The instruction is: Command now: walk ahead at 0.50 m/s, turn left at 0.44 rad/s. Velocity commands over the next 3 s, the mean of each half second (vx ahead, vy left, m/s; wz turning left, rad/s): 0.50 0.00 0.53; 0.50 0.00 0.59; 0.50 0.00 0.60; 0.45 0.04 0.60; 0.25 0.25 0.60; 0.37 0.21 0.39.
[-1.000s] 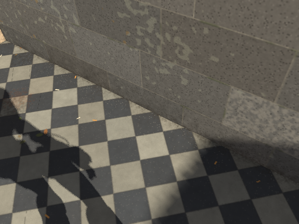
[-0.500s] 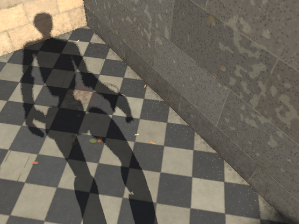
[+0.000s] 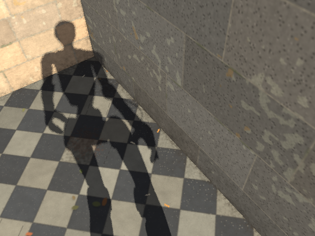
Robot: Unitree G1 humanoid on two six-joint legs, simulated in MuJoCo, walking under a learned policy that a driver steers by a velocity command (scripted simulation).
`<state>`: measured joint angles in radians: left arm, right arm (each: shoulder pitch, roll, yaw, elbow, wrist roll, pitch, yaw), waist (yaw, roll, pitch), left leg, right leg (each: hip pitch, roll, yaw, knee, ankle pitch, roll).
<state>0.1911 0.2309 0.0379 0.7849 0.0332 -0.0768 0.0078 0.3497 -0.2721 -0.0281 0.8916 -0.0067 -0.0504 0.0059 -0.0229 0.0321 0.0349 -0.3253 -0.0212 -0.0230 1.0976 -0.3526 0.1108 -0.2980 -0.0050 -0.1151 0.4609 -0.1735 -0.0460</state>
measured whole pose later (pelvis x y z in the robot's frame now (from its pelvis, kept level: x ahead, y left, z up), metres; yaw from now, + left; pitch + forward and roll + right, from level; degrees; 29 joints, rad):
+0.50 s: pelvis +0.27 +0.10 -0.01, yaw +17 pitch +1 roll -1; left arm 0.27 0.24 0.03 0.87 0.02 -0.06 0.01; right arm 0.16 -0.28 -0.06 0.79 -0.03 -0.02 0.02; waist 0.02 0.00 0.09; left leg -0.38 -0.10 0.04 0.55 -0.17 0.12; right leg -0.31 -0.10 -0.06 1.23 -0.38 0.00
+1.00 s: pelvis +0.56 +0.19 -0.02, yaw +35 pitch +1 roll +0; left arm 0.04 0.29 0.02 0.73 0.04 -0.06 0.03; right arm 0.46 -0.31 -0.07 0.91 0.00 -0.07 0.00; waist -0.10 0.01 0.05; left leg -0.09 -0.18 -0.21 0.86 -0.49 0.12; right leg -0.46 0.01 0.00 0.58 -0.13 -0.02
